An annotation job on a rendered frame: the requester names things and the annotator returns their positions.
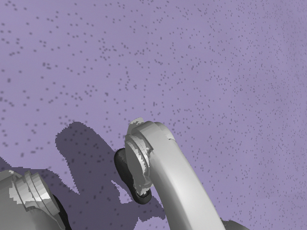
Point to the left robot foot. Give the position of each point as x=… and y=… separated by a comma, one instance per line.
x=63, y=215

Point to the right robot hand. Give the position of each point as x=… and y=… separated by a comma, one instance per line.
x=232, y=225

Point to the right robot foot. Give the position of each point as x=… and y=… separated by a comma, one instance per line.
x=122, y=168

